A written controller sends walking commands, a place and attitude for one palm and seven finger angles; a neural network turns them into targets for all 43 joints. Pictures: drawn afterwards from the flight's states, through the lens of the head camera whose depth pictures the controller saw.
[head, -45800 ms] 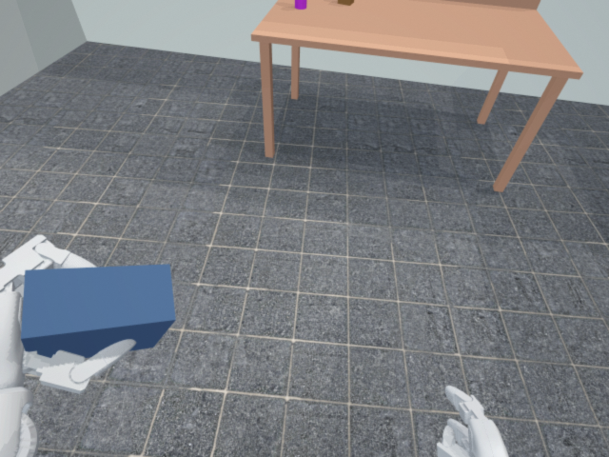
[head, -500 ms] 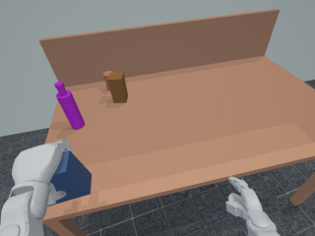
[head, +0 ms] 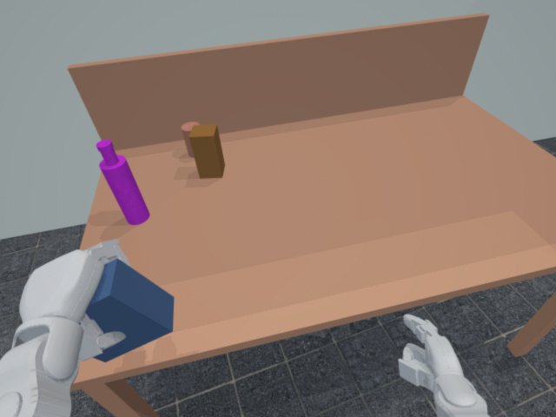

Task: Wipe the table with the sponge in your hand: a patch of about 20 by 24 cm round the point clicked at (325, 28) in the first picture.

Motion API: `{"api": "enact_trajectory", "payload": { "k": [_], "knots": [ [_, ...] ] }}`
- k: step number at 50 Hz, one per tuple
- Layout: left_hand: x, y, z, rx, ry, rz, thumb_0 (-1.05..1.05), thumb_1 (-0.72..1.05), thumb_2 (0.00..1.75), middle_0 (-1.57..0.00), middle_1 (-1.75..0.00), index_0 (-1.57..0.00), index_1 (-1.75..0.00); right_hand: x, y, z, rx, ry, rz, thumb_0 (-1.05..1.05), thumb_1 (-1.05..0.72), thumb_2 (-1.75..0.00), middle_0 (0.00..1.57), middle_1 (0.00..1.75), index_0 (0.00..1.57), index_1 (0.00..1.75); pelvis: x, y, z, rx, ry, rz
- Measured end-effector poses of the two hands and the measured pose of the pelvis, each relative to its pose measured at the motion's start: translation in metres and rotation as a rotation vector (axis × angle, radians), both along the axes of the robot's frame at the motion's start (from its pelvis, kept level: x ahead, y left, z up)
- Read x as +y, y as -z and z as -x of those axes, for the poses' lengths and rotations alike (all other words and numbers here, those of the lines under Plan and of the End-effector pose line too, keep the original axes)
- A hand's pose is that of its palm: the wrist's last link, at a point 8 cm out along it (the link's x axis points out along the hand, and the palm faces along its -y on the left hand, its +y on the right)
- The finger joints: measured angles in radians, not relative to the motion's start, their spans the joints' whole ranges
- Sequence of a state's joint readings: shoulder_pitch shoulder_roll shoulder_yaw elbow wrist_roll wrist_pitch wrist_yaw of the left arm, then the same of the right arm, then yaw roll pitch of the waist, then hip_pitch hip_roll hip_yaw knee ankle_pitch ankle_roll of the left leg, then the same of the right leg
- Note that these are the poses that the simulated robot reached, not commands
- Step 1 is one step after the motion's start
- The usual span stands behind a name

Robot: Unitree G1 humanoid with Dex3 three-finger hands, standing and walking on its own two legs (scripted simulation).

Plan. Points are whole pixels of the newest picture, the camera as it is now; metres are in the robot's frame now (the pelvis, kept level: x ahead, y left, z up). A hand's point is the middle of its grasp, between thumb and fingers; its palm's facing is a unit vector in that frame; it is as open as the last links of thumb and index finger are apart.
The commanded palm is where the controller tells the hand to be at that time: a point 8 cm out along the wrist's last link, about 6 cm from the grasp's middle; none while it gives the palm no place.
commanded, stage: step back with the hand held close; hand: left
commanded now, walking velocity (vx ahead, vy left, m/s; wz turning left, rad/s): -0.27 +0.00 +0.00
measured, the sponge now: (121, 318) +0.20 +0.27 +0.06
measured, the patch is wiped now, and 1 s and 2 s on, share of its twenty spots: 1.00 1.00 1.00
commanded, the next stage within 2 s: stop stepping back and stand still in 1.44 s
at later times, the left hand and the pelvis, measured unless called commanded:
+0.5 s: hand (102, 289) +0.19 +0.26 +0.14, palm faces +0.33 -0.85 -0.41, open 9.8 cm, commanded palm +0.14 +0.30 +0.17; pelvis -0.02 +0.02 -0.02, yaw -1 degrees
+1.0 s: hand (68, 324) +0.14 +0.27 +0.15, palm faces +0.36 -0.84 -0.41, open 9.8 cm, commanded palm +0.09 +0.31 +0.17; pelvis -0.07 +0.03 -0.03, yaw +0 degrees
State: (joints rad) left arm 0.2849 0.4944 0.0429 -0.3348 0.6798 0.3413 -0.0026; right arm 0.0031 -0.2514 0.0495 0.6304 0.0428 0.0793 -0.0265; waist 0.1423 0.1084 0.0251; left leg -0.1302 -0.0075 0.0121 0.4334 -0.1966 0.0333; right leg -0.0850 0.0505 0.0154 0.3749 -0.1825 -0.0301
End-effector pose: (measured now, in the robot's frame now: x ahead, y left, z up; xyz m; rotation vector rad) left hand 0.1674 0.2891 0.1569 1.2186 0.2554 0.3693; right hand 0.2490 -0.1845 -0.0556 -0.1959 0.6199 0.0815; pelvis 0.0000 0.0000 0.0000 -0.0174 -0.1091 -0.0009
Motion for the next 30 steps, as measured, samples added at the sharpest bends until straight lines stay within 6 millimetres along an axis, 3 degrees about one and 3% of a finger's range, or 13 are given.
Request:
{"api": "enact_trajectory", "payload": {
  "k": [3,7,13,19,24,30],
  "knots": [
    [-0.001,0.001,-0.005,-0.219,0.105,0.464,-0.01,-0.49,1.09,-0.77,-1.35,-0.76,-1.38,-0.002,-0.007,0.012,-0.049,0.017,0.014,0.01,-0.90,-0.90,0.20,0.30,0.20,0.30,-0.001,0.002,0.002,0.038,0.005,0.008],
    [-0.010,-0.003,-0.011,-0.410,0.231,0.687,-0.01,-0.49,1.09,-0.77,-1.35,-0.76,-1.38,-0.016,-0.004,0.043,-0.018,0.083,0.071,0.01,-0.90,-0.90,0.21,0.30,0.20,0.30,0.001,0.006,0.002,0.076,0.018,0.011],
    [-0.006,-0.014,-0.010,-0.492,0.321,0.691,-0.01,-0.49,1.09,-0.77,-1.35,-0.76,-1.38,-0.045,0.019,0.097,0.105,0.229,0.132,0.01,-0.90,-0.90,0.21,0.30,0.20,0.30,0.012,0.011,0.003,0.110,0.022,0.001],
    [0.012,-0.009,-0.002,-0.481,0.283,0.649,-0.01,-0.49,1.09,-0.77,-1.35,-0.76,-1.38,-0.053,0.034,0.135,0.175,0.295,0.144,0.01,-0.90,-0.90,0.20,0.30,0.20,0.30,0.018,0.015,0.009,0.121,0.020,0.004],
    [0.013,-0.002,0.010,-0.491,0.275,0.664,-0.01,-0.49,1.09,-0.77,-1.35,-0.76,-1.38,-0.047,0.035,0.142,0.162,0.283,0.147,0.01,-0.90,-0.90,0.20,0.30,0.20,0.30,0.021,0.018,0.019,0.129,0.015,0.014],
    [0.015,-0.005,0.026,-0.536,0.300,0.640,-0.01,-0.49,1.09,-0.77,-1.35,-0.76,-1.38,-0.032,0.029,0.131,0.090,0.240,0.141,0.01,-0.90,-0.90,0.20,0.30,0.20,0.30,0.025,0.022,0.032,0.130,0.011,0.017]
  ]
}}
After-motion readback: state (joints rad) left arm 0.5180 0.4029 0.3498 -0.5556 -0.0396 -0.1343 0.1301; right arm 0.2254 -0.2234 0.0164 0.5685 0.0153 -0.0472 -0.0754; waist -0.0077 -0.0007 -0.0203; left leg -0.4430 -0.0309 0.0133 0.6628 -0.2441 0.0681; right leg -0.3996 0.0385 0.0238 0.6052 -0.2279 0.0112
